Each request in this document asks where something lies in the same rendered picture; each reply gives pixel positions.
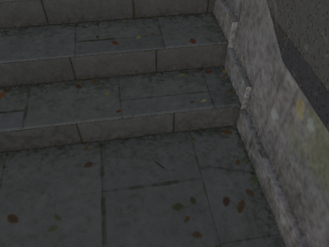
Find stairs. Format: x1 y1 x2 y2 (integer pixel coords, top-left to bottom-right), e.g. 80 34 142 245
0 0 242 153

